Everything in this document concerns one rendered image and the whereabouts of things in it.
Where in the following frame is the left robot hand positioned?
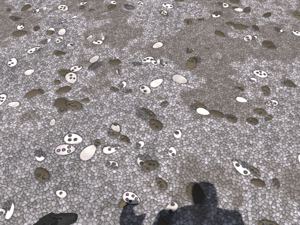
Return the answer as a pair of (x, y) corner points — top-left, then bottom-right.
(33, 212), (78, 225)

